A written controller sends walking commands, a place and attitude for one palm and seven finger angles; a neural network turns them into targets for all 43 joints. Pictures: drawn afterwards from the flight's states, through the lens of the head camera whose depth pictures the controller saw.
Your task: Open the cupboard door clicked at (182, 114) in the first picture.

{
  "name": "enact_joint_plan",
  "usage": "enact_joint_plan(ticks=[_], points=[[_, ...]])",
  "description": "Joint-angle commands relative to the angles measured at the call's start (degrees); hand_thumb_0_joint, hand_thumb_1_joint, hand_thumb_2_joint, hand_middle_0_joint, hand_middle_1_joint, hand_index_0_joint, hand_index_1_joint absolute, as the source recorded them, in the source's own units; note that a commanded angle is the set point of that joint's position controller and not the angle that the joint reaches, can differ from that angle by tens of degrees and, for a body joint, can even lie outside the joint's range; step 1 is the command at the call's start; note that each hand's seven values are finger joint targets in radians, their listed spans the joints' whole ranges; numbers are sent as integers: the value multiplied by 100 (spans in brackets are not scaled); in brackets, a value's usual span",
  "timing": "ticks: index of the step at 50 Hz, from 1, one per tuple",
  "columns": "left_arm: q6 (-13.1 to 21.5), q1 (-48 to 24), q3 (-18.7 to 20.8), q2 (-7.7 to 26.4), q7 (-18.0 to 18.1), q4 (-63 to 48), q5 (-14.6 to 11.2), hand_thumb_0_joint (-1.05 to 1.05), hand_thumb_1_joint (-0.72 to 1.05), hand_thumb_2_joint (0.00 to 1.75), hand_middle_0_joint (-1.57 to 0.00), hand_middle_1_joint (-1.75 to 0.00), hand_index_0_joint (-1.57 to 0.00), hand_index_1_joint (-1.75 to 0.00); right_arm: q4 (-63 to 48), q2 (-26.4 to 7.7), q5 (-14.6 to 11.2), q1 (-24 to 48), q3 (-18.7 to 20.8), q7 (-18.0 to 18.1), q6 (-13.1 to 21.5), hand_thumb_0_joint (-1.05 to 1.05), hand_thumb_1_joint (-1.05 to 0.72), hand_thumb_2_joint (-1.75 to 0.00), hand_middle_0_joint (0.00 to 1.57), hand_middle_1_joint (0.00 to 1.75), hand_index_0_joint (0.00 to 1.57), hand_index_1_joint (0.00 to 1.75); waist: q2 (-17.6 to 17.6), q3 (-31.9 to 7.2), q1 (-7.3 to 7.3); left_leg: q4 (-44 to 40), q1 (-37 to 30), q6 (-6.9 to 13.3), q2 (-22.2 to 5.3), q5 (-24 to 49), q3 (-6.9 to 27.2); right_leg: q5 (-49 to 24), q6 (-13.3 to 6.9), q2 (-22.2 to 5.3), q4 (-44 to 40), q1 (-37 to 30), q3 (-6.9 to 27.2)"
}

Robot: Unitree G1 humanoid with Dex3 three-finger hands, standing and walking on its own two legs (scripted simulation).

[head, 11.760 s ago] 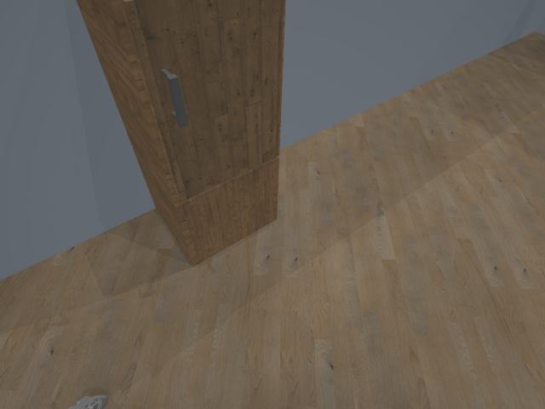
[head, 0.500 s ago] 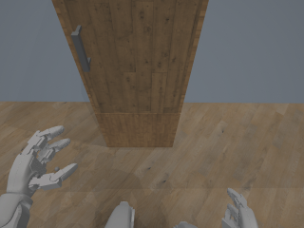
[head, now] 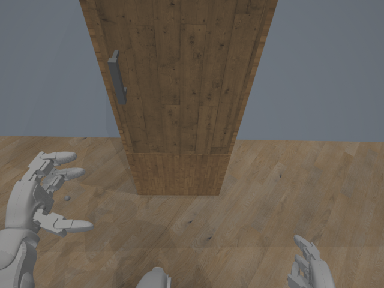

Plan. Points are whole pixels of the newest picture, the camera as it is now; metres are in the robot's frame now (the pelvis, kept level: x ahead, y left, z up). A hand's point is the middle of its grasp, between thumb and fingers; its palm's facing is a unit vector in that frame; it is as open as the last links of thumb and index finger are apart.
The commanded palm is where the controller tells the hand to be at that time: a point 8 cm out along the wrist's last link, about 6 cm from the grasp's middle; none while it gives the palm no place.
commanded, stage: raise the hand with hooked fingers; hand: left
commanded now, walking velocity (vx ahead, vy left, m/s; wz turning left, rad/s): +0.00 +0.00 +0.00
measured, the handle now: (119, 78) +0.59 +0.25 +0.09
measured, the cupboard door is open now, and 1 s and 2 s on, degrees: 0 0 0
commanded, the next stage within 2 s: move the hooked fingers beside the handle in 0.88 s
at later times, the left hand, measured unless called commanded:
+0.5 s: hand (56, 170) +0.29 +0.27 +0.11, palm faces +0.09 -1.00 -0.02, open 14.0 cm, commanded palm +0.26 +0.32 +0.11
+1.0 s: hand (68, 169) +0.30 +0.26 +0.10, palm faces +0.10 -1.00 +0.00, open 14.0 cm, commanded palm +0.27 +0.30 +0.11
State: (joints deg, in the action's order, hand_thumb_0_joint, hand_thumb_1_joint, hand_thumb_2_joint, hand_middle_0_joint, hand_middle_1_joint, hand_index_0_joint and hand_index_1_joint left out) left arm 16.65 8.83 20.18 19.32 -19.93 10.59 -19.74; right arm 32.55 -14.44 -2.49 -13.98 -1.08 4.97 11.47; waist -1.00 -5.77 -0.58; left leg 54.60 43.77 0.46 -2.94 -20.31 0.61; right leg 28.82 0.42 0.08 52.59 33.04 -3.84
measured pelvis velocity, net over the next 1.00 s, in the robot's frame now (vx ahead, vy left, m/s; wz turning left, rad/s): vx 0.00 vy -0.02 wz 0.00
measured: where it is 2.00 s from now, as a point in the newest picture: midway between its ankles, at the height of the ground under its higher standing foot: outside the picture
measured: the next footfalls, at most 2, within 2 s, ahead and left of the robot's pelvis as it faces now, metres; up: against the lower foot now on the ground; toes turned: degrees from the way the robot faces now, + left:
none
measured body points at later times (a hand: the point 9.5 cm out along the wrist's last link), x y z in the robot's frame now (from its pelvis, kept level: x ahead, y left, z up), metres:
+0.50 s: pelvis +0.00 +0.00 +0.02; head +0.02 +0.00 +0.47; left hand +0.28 +0.33 +0.11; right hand +0.15 -0.25 -0.06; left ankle +0.07 +0.11 -0.68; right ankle -0.02 -0.13 -0.68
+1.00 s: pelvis +0.00 -0.02 +0.02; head +0.03 -0.02 +0.47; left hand +0.28 +0.31 +0.11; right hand +0.17 -0.26 -0.06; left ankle +0.07 +0.11 -0.68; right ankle -0.02 -0.13 -0.68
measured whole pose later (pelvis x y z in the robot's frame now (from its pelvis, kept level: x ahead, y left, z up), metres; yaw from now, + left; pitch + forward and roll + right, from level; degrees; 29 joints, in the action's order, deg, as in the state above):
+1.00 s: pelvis +0.00 -0.02 +0.02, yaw +0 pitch +7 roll -2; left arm 12.3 -3.6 24.0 22.1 -24.5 23.2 -20.0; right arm 33.1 -15.3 -3.0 -15.1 -2.0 5.4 8.7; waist -1.6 -4.4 -0.9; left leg 47.6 36.7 -0.7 -3.4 -17.8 0.2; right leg 26.5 -0.7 0.8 46.8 27.1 -3.4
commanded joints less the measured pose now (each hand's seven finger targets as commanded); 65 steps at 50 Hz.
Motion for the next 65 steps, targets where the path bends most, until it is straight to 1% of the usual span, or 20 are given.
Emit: enact_joint_plan(ticks=[1,9,19,24,26,28,33,35,37,41,45,49,52,54,59,60,62,63,64,65], points=[[189,-1129,507,1242,-51,-1069,-95,0,-50,30,-30,-120,-30,-120,-790,-848,-16,157,273,102,255,0,-90,-90,20,30,20,30,-577,-1091,37,-1154,-2035,69,146,520,244,-988,-156,261,-981,365,-72],[-18,-1825,639,1496,-207,-571,-93,0,-50,30,-30,-120,-30,-120,-793,-868,-33,199,201,146,172,0,-90,-90,20,30,20,30,-499,-913,38,-1354,-2142,65,175,377,241,-925,-157,273,-1233,207,-42],[-169,-2557,870,1898,-371,-169,-110,0,-50,30,-30,-120,-30,-120,-732,-897,-60,167,170,209,170,0,-90,-90,20,30,20,30,-552,-967,16,-1552,-2388,86,202,415,216,-976,-163,256,-1494,-51,18],[-246,-2224,743,1687,-464,132,-148,0,-50,30,-30,-120,-30,-120,-761,-914,-72,113,210,161,153,0,-90,-90,20,30,20,30,-365,-863,-28,-1505,-2287,107,234,599,120,-1165,-142,249,-1538,-109,48],[-217,-2275,799,1763,-430,71,-117,0,-50,30,-30,-120,-30,-120,-773,-926,-66,91,228,139,132,0,-90,-90,20,30,20,30,-326,-934,-29,-1477,-2285,112,236,663,104,-1224,-132,242,-1518,-131,57],[-152,-2362,852,1838,-388,-59,-99,0,-50,30,-30,-120,-30,-120,-792,-915,-54,101,228,127,137,0,-90,-90,20,30,20,30,-500,-970,-41,-1459,-2324,114,249,720,81,-1272,-144,238,-1508,-164,92],[42,-2468,940,1899,-298,-191,-104,0,-50,30,-30,-120,-30,-120,-753,-901,-36,90,235,136,129,0,-90,-90,20,30,20,30,-387,-1068,-7,-1399,-2340,130,244,788,43,-1365,-118,243,-1479,-218,146],[46,-2472,876,1811,-327,-113,-118,0,-50,30,-30,-120,-30,-120,-723,-879,-41,97,226,135,123,0,-90,-90,20,30,20,30,-475,-1030,9,-1374,-2319,126,256,783,19,-1412,-105,226,-1492,-204,173],[29,-2427,900,1849,-365,-44,-139,0,-50,30,-30,-120,-30,-120,-724,-901,-34,66,239,145,111,0,-90,-90,20,30,20,30,-258,-1058,14,-1308,-2265,157,262,893,-1,-1554,-90,242,-1481,-271,211],[-14,-2462,862,1824,-417,-38,-137,0,-50,30,-30,-120,-30,-120,-722,-883,-48,88,232,139,86,0,-90,-90,20,30,20,30,-429,-1154,-12,-1270,-2303,144,265,1018,-23,-1766,-85,212,-1446,-294,233],[-56,-2456,846,1762,-437,85,-168,0,-50,30,-30,-120,-30,-120,-728,-887,-52,86,230,127,56,0,-90,-90,20,30,20,30,-228,-1077,17,-1232,-2230,147,267,1054,-23,-1878,-64,210,-1436,-272,243],[-37,-2491,890,1798,-450,42,-192,0,-50,30,-30,-120,-30,-120,-746,-870,-50,114,230,120,31,0,-90,-90,20,30,20,30,-296,-1152,-7,-1188,-2202,149,281,1068,-52,-1918,-55,191,-1433,-327,305],[-11,-3283,811,1890,-433,348,-115,0,-50,30,-30,-120,-30,-120,-649,-905,-42,62,200,160,-18,0,-90,-90,20,30,20,30,-201,-865,158,-1156,-2057,155,267,850,-3,-1632,-61,220,-1432,-74,293],[22,-3448,886,1994,-455,606,-68,0,-50,30,-30,-120,-30,-120,-597,-915,-40,37,215,184,-36,0,-90,-90,20,30,20,30,-365,-1017,130,-1132,-2118,143,266,890,-13,-1667,-77,195,-1409,-101,326],[97,-4100,851,2175,-567,1102,11,0,-50,30,-30,-120,-30,-120,-492,-942,-43,-55,213,210,-104,0,-90,-90,20,30,20,30,-366,-1213,196,-1042,-2093,153,245,936,-4,-1711,-86,192,-1352,-60,357],[91,-4105,797,2112,-596,1228,16,0,-50,30,-30,-120,-30,-120,-497,-932,-40,-69,213,195,-115,0,-90,-90,20,30,20,30,-465,-1242,162,-1048,-2100,145,256,935,1,-1698,-96,200,-1331,-35,337],[113,-3997,1078,2412,-615,1390,-7,0,-50,30,-30,-120,-30,-120,-509,-969,-19,-143,231,178,-154,0,-90,-90,20,30,20,30,-293,-1410,62,-1007,-2025,152,256,1080,11,-1848,-115,215,-1273,-225,344],[102,-3981,1035,2399,-629,1501,43,0,-50,30,-30,-120,-30,-120,-531,-973,-38,-131,226,163,-183,0,-90,-90,20,30,20,30,-364,-1417,59,-1030,-2021,145,248,1072,1,-1843,-115,214,-1244,-154,318],[99,-4270,800,2189,-648,1471,60,0,-50,30,-30,-120,-30,-120,-545,-953,-43,-129,221,152,-199,0,-90,-90,20,30,20,30,-527,-1382,137,-1033,-2060,143,253,998,1,-1759,-115,220,-1234,-9,282],[98,-4470,818,2225,-628,1601,77,0,-50,30,-30,-120,-30,-120,-506,-968,-48,-177,238,154,-225,0,-90,-90,20,30,20,30,-441,-1302,188,-1030,-2054,143,239,937,27,-1675,-119,238,-1247,89,253]])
